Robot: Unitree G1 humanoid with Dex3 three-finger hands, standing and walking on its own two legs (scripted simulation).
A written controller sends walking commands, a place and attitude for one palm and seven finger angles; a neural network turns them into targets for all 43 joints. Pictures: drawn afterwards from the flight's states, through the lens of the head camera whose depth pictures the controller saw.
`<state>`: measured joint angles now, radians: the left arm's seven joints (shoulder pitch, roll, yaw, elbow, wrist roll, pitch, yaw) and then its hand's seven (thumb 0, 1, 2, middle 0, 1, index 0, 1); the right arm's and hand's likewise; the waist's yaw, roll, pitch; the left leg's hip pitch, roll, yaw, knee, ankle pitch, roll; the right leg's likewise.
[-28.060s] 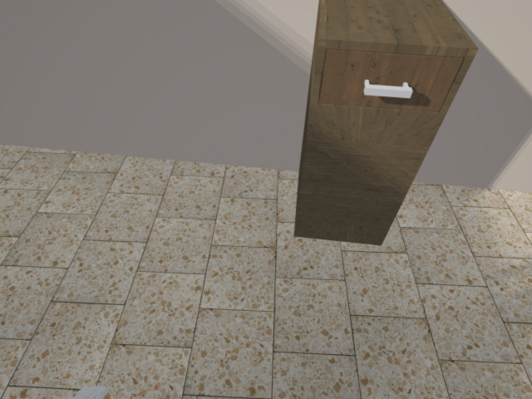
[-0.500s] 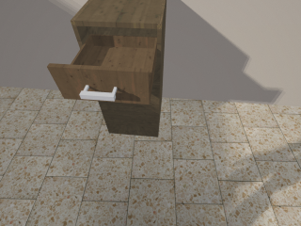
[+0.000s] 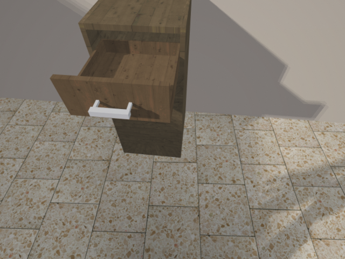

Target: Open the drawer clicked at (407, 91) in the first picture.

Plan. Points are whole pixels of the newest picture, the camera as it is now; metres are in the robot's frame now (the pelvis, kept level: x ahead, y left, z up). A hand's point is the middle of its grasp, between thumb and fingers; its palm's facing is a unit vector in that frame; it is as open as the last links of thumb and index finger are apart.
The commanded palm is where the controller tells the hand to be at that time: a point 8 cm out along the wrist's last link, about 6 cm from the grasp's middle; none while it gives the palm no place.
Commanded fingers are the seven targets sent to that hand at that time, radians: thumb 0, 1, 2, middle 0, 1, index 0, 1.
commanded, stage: stand and wait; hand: left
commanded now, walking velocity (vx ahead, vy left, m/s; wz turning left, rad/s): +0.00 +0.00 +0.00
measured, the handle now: (111, 108) +0.52 +0.22 +0.01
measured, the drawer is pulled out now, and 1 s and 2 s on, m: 0.30 0.30 0.30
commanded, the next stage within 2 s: none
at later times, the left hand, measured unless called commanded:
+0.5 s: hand out of the picture +0.10 +0.25 -0.16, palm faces -0.04 -0.94 -0.35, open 7.3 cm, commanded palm none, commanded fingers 0.00 0.90 0.90 -0.20 -0.30 -0.20 -0.30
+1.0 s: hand out of the picture +0.10 +0.24 -0.16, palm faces -0.04 -0.94 -0.35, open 7.3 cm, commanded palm none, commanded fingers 0.00 0.90 0.90 -0.20 -0.30 -0.20 -0.30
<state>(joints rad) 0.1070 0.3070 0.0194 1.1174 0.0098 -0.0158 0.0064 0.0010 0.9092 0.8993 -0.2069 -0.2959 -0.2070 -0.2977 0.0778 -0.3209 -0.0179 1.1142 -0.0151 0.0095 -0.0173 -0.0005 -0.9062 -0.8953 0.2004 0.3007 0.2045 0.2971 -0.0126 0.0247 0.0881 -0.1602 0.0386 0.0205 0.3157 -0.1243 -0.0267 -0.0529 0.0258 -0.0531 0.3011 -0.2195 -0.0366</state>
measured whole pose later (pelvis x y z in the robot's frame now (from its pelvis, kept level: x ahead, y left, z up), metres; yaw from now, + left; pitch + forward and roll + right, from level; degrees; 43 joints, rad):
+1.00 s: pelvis +0.03 +0.00 +0.00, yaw -1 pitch -1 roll +0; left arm 0.11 0.33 0.02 1.10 0.01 -0.02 0.01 0.00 0.91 0.90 -0.21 -0.30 -0.21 -0.30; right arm 0.08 -0.33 -0.01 1.12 -0.01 0.01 -0.02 0.00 -0.91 -0.90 0.20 0.30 0.21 0.30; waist -0.01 0.01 0.08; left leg -0.12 0.04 0.03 0.30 -0.15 -0.03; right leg -0.01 0.03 -0.04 0.27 -0.24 -0.04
